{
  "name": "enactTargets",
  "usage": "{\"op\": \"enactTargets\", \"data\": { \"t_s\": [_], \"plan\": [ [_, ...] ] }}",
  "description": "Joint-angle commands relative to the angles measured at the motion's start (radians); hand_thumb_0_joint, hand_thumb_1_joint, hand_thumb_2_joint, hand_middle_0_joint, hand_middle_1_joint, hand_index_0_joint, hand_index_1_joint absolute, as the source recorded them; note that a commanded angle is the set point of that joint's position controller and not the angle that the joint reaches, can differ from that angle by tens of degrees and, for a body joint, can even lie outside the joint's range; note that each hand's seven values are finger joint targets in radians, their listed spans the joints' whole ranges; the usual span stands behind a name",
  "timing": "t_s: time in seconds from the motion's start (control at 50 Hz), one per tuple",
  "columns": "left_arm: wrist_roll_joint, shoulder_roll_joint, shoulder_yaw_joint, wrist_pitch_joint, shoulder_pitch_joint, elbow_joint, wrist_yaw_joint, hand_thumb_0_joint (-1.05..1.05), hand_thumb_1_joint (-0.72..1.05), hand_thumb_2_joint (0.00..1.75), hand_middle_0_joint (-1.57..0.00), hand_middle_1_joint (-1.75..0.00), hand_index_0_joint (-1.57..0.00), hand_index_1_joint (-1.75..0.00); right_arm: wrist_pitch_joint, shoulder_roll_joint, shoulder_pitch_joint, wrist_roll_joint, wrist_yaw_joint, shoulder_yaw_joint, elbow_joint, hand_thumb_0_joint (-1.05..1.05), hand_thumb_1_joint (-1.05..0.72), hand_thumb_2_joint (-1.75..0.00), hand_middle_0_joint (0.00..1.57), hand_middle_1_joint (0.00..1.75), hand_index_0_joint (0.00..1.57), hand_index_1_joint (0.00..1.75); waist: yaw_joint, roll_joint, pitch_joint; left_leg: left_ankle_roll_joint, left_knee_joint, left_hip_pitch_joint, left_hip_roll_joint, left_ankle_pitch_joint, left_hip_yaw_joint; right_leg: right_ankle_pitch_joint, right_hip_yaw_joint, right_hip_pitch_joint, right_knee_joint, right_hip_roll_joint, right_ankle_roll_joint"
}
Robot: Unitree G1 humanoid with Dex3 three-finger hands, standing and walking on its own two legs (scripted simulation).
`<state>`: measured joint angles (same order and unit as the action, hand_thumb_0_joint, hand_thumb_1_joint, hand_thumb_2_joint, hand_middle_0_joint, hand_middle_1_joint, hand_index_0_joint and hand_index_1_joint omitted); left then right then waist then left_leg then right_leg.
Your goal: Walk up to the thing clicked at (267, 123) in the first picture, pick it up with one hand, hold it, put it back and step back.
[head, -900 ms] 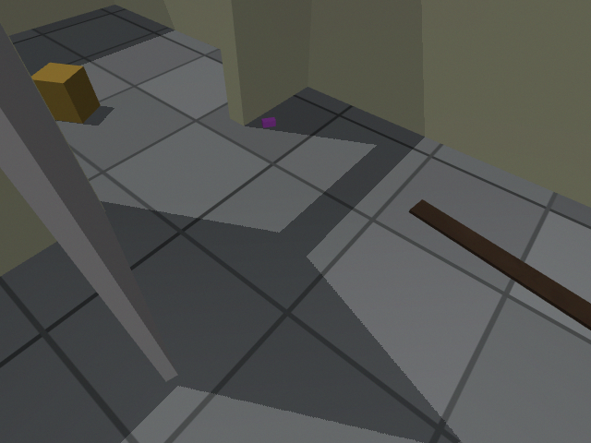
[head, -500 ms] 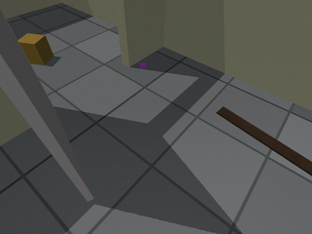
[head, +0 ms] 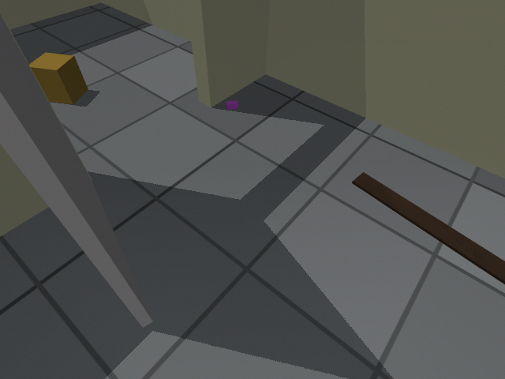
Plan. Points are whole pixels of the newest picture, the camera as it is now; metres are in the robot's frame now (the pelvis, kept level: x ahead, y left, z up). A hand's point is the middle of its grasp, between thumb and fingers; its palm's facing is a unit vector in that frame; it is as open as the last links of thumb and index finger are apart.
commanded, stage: stand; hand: left
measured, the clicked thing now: (232, 104) +1.93 +0.11 -0.76
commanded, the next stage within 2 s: walk up in 0.22 s
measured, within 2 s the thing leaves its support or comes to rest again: neither
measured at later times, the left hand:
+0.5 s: hand out of the picture +0.13 +0.26 -0.14, palm faces -0.08 -0.91 -0.40, open 7.4 cm
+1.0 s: hand (149, 284) +0.35 +0.22 -0.17, palm faces -0.08 -0.94 -0.32, open 7.4 cm
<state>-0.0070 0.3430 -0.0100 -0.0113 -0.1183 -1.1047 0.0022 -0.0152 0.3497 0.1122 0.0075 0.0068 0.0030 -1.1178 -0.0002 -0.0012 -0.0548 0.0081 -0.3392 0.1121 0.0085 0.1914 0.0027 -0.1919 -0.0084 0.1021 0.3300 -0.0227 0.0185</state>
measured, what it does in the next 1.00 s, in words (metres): walks ahead: left foot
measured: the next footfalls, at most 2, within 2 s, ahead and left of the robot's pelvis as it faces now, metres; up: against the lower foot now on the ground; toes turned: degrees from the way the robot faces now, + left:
left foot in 0.84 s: +0.41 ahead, +0.06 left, +0.00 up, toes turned +2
right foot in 1.28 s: +0.58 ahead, -0.24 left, +0.00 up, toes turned -10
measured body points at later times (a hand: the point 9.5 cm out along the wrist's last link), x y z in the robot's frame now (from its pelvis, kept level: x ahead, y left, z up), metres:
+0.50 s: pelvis +0.05 -0.03 -0.02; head +0.04 -0.05 +0.43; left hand +0.13 +0.30 -0.12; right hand +0.09 -0.37 -0.14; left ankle +0.00 +0.11 -0.75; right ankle +0.03 -0.14 -0.75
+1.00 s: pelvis +0.29 -0.04 -0.02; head +0.31 -0.03 +0.43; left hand +0.35 +0.27 -0.15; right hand +0.40 -0.35 -0.12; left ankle +0.37 +0.06 -0.75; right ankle +0.19 -0.17 -0.67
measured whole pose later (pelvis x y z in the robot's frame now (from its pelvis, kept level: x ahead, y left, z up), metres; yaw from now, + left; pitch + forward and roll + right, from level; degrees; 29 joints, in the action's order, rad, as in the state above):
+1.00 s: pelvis +0.29 -0.04 -0.02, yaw -3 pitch -3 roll +1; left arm 0.01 0.40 0.01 -0.06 -0.29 -0.92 0.05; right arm -0.08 0.37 0.18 0.01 0.07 -0.07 -0.85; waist 0.01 0.03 -0.08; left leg 0.06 -0.56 0.33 0.00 0.19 -0.11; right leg -0.40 0.05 0.32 1.16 -0.01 -0.05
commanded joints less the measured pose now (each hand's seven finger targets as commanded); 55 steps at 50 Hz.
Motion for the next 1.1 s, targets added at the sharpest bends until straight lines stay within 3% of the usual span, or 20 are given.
{"op": "enactTargets", "data": {
  "t_s": [0.0, 0.18, 0.2, 0.22, 0.34, 0.38, 0.44, 0.46, 0.48, 0.5, 0.52, 0.6, 0.72, 0.8, 0.82, 0.84, 0.86, 0.88, 0.96, 1.08],
  "plan": [
    [-0.001, 0.205, 0.042, -0.019, 0.035, 0.053, -0.012, 0.00, 0.90, 0.90, -0.20, -0.30, -0.20, -0.30, -0.019, 0.208, -0.039, -0.001, -0.016, -0.039, 0.055, 0.00, -0.90, -0.90, 0.20, 0.30, 0.20, 0.30, 0.005, 0.002, 0.070, 0.016, 0.057, -0.006, -0.129, -0.195, 0.103, 0.165, 0.079, -0.016, -0.038, -0.106, -0.039],
    [-0.003, 0.212, 0.047, -0.020, 0.042, 0.058, -0.014, 0.00, 0.90, 0.90, -0.20, -0.30, -0.20, -0.30, -0.017, 0.209, -0.035, 0.000, -0.017, -0.042, 0.061, 0.00, -0.90, -0.90, 0.20, 0.30, 0.20, 0.30, -0.002, 0.007, 0.077, 0.017, 0.053, -0.012, -0.128, -0.180, 0.096, 0.167, 0.085, -0.022, -0.044, -0.112, -0.041],
    [-0.025, 0.336, 0.127, -0.034, -0.015, 0.119, 0.025, 0.00, 0.90, 0.90, -0.20, -0.30, -0.20, -0.30, -0.041, 0.318, 0.025, 0.021, 0.011, -0.115, 0.122, 0.00, -0.90, -0.90, 0.20, 0.30, 0.20, 0.30, 0.006, 0.036, 0.192, 0.086, -0.039, -0.014, -0.110, 0.423, 0.114, -0.384, 0.102, -0.003, 0.052, -0.063, -0.078],
    [-0.037, 0.328, 0.129, -0.036, 0.002, 0.122, 0.038, 0.00, 0.90, 0.90, -0.20, -0.30, -0.20, -0.30, -0.046, 0.334, 0.021, 0.033, 0.024, -0.131, 0.116, 0.00, -0.90, -0.90, 0.20, 0.30, 0.20, 0.30, 0.000, -0.006, 0.113, 0.104, -0.040, 0.060, -0.131, 0.562, 0.150, -0.522, 0.138, 0.110, 0.101, -0.085, -0.098],
    [-0.037, 0.260, 0.126, -0.047, 0.075, 0.213, 0.073, 0.00, 0.90, 0.90, -0.20, -0.30, -0.20, -0.30, -0.067, 0.357, 0.060, 0.036, 0.044, -0.171, 0.177, 0.00, -0.90, -0.90, 0.20, 0.30, 0.20, 0.30, -0.034, -0.157, -0.029, 0.246, 0.201, -0.071, -0.376, 0.559, 0.418, -0.328, 0.016, 0.461, 0.352, -0.055, -0.046],
    [-0.035, 0.271, 0.128, -0.052, 0.094, 0.223, 0.089, 0.00, 0.90, 0.90, -0.20, -0.30, -0.20, -0.30, -0.063, 0.361, 0.053, 0.033, 0.048, -0.173, 0.199, 0.00, -0.90, -0.90, 0.20, 0.30, 0.20, 0.30, -0.045, -0.149, -0.048, 0.233, 0.214, -0.021, -0.370, 0.547, 0.374, -0.356, 0.041, 0.419, 0.319, -0.071, -0.041],
    [-0.026, 0.276, 0.141, -0.072, -0.144, 0.136, 0.078, 0.00, 0.90, 0.90, -0.20, -0.30, -0.20, -0.30, -0.052, 0.310, -0.085, 0.032, 0.059, -0.156, 0.243, 0.00, -0.90, -0.90, 0.20, 0.30, 0.20, 0.30, 0.100, -0.086, 0.026, 0.140, -0.032, 0.126, -0.192, 0.344, 0.085, -0.098, -0.065, 0.004, 0.079, -0.012, -0.046],
    [-0.035, 0.338, 0.168, -0.085, -0.314, 0.081, 0.061, 0.00, 0.90, 0.90, -0.20, -0.30, -0.20, -0.30, -0.050, 0.247, -0.099, 0.027, 0.061, -0.134, 0.261, 0.00, -0.90, -0.90, 0.20, 0.30, 0.20, 0.30, 0.175, 0.106, 0.085, 0.090, -0.369, 0.347, -0.089, 0.280, -0.038, -0.205, 0.042, -0.296, -0.021, -0.037, -0.066],
    [-0.051, 0.460, 0.194, -0.097, -0.375, 0.091, 0.044, 0.00, 0.90, 0.90, -0.20, -0.30, -0.20, -0.30, -0.056, 0.167, -0.099, 0.014, 0.060, -0.099, 0.302, 0.00, -0.90, -0.90, 0.20, 0.30, 0.20, 0.30, 0.198, 0.406, 0.040, 0.036, -0.697, 0.729, 0.044, 0.404, -0.073, -0.422, 0.489, -0.434, -0.155, -0.281, -0.130],
    [-0.032, 0.452, 0.175, -0.093, -0.295, 0.129, 0.042, 0.00, 0.90, 0.90, -0.20, -0.30, -0.20, -0.30, -0.055, 0.235, -0.158, 0.017, 0.046, -0.106, 0.309, 0.00, -0.90, -0.90, 0.20, 0.30, 0.20, 0.30, 0.172, 0.195, -0.071, 0.025, -0.732, 0.772, -0.016, 0.338, 0.094, -0.399, 0.641, -0.293, -0.227, -0.424, -0.220],
    [-0.015, 0.414, 0.166, -0.095, -0.238, 0.167, 0.041, 0.00, 0.90, 0.90, -0.20, -0.30, -0.20, -0.30, -0.061, 0.277, -0.128, 0.005, 0.047, -0.114, 0.276, 0.00, -0.90, -0.90, 0.20, 0.30, 0.20, 0.30, 0.132, 0.022, -0.099, 0.030, -0.757, 0.746, -0.022, 0.251, 0.149, -0.291, 0.535, -0.278, -0.219, -0.382, -0.209],
    [0.006, 0.316, 0.134, -0.102, -0.118, 0.209, 0.028, 0.00, 0.90, 0.90, -0.20, -0.30, -0.20, -0.30, -0.053, 0.267, 0.020, 0.004, 0.066, -0.114, 0.215, 0.00, -0.90, -0.90, 0.20, 0.30, 0.20, 0.30, 0.017, 0.094, -0.057, 0.011, -0.621, 0.544, -0.037, 0.044, 0.103, 0.193, 0.076, -0.189, -0.156, -0.174, -0.092],
    [-0.009, 0.347, 0.140, -0.095, -0.137, 0.254, 0.032, 0.00, 0.90, 0.90, -0.20, -0.30, -0.20, -0.30, -0.042, 0.231, -0.114, 0.012, 0.095, -0.114, 0.311, 0.00, -0.90, -0.90, 0.20, 0.30, 0.20, 0.30, 0.062, 0.115, -0.058, 0.021, -0.250, 0.343, -0.074, -0.086, -0.036, 0.206, -0.008, -0.071, -0.170, -0.197, -0.154],
    [0.010, 0.351, 0.130, -0.086, -0.120, 0.262, 0.024, 0.00, 0.90, 0.90, -0.20, -0.30, -0.20, -0.30, -0.047, 0.252, 0.103, 0.027, 0.077, -0.146, 0.265, 0.00, -0.90, -0.90, 0.20, 0.30, 0.20, 0.30, -0.056, 0.025, 0.034, 0.078, -0.186, 0.025, -0.004, -0.086, -0.125, 0.464, -0.089, 0.004, 0.150, -0.171, -0.159],
    [0.013, 0.318, 0.114, -0.081, -0.164, 0.269, 0.021, 0.00, 0.90, 0.90, -0.20, -0.30, -0.20, -0.30, -0.051, 0.286, 0.249, 0.047, 0.066, -0.168, 0.231, 0.00, -0.90, -0.90, 0.20, 0.30, 0.20, 0.30, -0.111, -0.043, 0.130, 0.121, -0.195, -0.188, 0.001, -0.002, -0.094, 0.476, -0.106, 0.102, 0.405, -0.128, -0.129],
    [0.031, 0.265, 0.098, -0.080, -0.238, 0.280, 0.020, 0.00, 0.90, 0.90, -0.20, -0.30, -0.20, -0.30, -0.056, 0.356, 0.345, 0.059, 0.055, -0.198, 0.241, 0.00, -0.90, -0.90, 0.20, 0.30, 0.20, 0.30, -0.136, -0.200, 0.225, 0.206, -0.140, -0.399, -0.165, 0.202, 0.217, 0.269, -0.119, 0.348, 0.716, -0.024, -0.074],
    [0.035, 0.269, 0.104, -0.086, -0.245, 0.299, 0.016, 0.00, 0.90, 0.90, -0.20, -0.30, -0.20, -0.30, -0.061, 0.429, 0.375, 0.033, 0.049, -0.208, 0.259, 0.00, -0.90, -0.90, 0.20, 0.30, 0.20, 0.30, -0.143, -0.292, 0.281, 0.334, 0.036, -0.456, -0.413, 0.299, 0.739, -0.322, 0.015, 0.547, 0.942, 0.141, -0.066],
    [0.021, 0.348, 0.103, -0.087, -0.167, 0.291, 0.013, 0.00, 0.90, 0.90, -0.20, -0.30, -0.20, -0.30, -0.061, 0.412, 0.315, -0.011, 0.046, -0.215, 0.271, 0.00, -0.90, -0.90, 0.20, 0.30, 0.20, 0.30, -0.135, -0.096, 0.261, 0.344, 0.098, -0.350, -0.425, 0.420, 0.717, -0.299, 0.158, 0.530, 1.001, 0.043, -0.092],
    [0.020, 0.299, 0.097, -0.082, -0.232, 0.250, 0.043, 0.00, 0.90, 0.90, -0.20, -0.30, -0.20, -0.30, -0.081, 0.302, 0.115, -0.012, 0.033, -0.147, 0.317, 0.00, -0.90, -0.90, 0.20, 0.30, 0.20, 0.30, 0.004, -0.061, 0.014, 0.206, 0.141, 0.110, -0.301, 0.216, 0.229, -0.159, 0.117, 0.407, 0.793, -0.078, -0.061],
    [-0.010, 0.279, 0.118, -0.072, -0.159, 0.274, 0.092, 0.00, 0.90, 0.90, -0.20, -0.30, -0.20, -0.30, -0.112, 0.330, 0.083, 0.003, 0.057, -0.148, 0.342, 0.00, -0.90, -0.90, 0.20, 0.30, 0.20, 0.30, 0.005, -0.152, -0.026, 0.216, 0.191, 0.207, -0.271, 0.363, 0.099, -0.023, 0.018, 0.346, 0.403, -0.114, -0.023]
  ]
}}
